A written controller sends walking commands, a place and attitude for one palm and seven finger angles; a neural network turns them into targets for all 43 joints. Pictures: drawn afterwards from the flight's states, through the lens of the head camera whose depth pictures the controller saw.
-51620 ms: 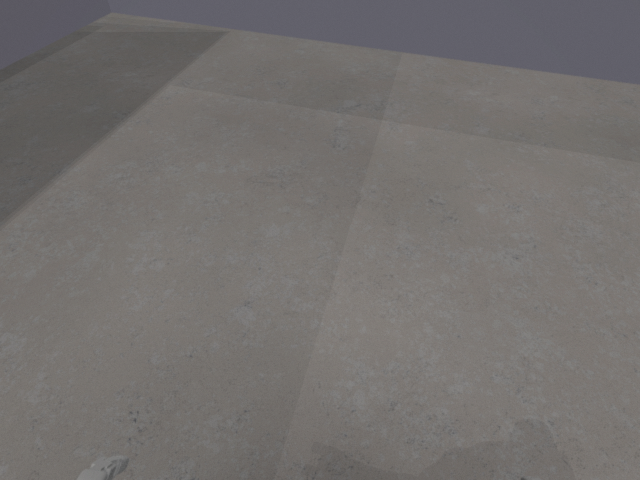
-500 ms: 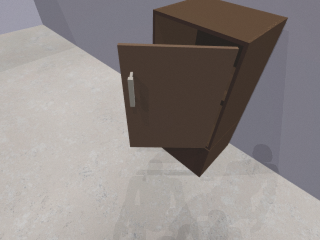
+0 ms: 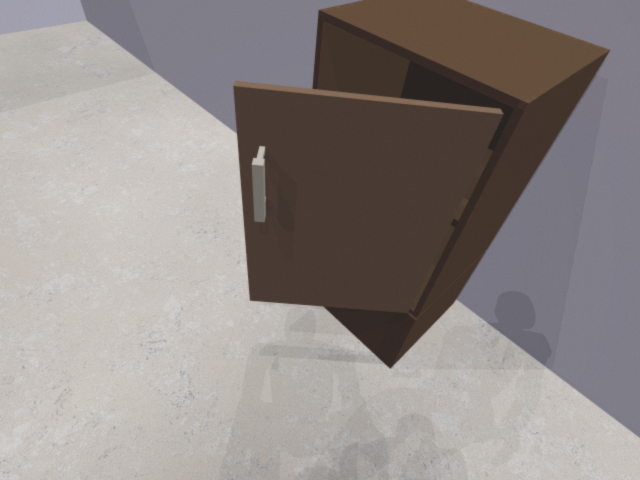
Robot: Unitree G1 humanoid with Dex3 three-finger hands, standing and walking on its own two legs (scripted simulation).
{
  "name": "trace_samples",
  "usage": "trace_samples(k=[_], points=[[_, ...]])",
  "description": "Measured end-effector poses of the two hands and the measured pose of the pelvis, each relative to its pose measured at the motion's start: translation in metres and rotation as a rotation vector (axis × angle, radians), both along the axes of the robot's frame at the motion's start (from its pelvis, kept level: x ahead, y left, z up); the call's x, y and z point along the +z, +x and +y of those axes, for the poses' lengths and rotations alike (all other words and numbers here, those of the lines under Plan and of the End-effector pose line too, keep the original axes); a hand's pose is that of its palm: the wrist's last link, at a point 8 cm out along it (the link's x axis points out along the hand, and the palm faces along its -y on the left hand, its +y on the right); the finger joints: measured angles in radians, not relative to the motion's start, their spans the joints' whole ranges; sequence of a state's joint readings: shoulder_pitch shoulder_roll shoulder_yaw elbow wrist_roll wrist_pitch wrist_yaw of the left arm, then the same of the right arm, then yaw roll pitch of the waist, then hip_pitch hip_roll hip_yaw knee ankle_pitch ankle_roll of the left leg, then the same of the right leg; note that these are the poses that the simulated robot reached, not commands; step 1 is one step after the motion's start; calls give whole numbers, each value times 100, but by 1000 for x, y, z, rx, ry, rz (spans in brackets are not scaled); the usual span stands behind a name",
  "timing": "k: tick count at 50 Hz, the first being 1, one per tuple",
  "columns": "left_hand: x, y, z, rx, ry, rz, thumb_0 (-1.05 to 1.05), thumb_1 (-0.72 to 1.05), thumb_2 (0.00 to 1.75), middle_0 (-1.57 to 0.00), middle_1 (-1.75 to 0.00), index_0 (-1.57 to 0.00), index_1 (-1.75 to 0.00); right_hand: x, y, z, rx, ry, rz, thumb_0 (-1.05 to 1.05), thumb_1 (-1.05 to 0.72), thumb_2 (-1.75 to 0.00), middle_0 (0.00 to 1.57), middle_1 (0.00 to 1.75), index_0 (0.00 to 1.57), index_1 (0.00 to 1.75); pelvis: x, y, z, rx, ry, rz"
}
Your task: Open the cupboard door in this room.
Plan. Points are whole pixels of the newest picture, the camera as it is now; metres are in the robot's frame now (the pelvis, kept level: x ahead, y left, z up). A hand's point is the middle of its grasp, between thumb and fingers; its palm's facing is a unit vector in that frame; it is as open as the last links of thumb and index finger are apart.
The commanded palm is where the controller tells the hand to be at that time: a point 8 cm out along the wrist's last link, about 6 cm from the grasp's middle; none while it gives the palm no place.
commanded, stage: shuffle to correct the standing spot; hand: left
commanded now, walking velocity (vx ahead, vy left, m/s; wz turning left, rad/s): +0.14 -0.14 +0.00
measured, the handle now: (260, 185) +0.59 +0.16 +0.02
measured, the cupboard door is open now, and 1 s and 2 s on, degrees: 44 44 44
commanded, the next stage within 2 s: come to a stop and stand still in 0.18 s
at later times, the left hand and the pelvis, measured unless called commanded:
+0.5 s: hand (262, 458) +0.19 +0.09 -0.15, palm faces -0.04 -0.97 -0.22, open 7.4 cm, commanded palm none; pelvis +0.08 -0.08 +0.00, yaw -1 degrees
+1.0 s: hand out of the picture +0.02 +0.12 -0.16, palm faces +0.10 -0.98 -0.18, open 7.4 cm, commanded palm none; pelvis +0.03 -0.07 +0.02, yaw +1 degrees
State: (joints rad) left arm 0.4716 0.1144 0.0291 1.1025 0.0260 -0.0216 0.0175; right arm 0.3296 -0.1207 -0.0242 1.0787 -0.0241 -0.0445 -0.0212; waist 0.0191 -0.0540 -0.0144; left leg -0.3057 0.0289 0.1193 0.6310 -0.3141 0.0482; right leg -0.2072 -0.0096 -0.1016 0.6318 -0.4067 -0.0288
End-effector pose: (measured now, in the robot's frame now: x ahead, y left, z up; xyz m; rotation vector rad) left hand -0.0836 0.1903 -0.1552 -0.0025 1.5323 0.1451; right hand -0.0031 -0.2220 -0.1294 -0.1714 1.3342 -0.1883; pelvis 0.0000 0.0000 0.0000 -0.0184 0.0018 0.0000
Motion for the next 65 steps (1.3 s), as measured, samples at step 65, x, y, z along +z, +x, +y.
trace_samples(k=[65], points=[[22,83,-91,-56,64,-114,1,91,90,-20,-30,-20,-30,-8,-20,-80,-33,101,150,1,-91,-90,20,30,20,30,12,23,-99,14,18,-13]])
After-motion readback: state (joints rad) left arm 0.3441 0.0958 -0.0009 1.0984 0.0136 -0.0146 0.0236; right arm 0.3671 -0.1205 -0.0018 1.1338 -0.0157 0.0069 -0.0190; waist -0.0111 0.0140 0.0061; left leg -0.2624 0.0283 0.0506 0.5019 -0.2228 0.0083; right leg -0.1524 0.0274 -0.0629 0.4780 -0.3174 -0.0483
